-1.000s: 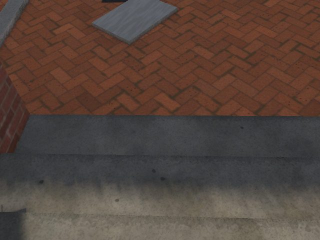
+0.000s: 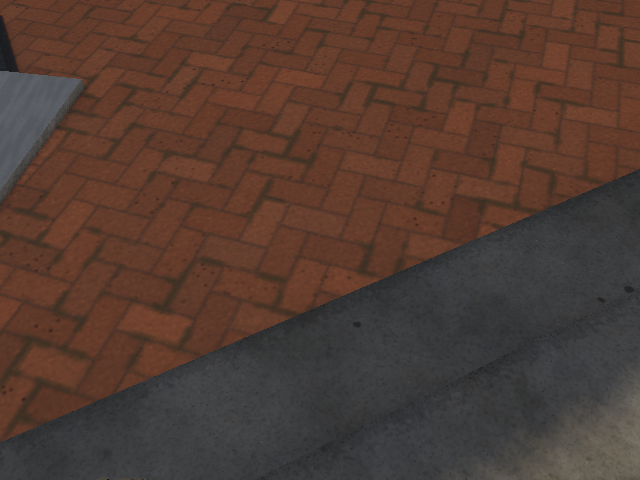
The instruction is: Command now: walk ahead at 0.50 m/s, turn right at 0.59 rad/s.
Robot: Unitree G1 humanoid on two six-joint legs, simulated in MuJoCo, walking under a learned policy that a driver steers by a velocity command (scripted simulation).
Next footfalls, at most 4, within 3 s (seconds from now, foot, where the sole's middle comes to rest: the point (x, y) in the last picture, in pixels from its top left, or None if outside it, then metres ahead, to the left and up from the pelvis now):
0.46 left None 0.41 0.10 -0.87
0.86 right None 0.41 -0.10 -0.87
2.44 left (315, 368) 0.84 0.02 -0.99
2.92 right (381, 338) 0.92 -0.16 -0.99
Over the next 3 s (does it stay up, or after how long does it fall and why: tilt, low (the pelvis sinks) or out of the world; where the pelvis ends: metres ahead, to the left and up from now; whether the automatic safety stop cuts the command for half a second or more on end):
stays up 0.82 -0.08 -0.22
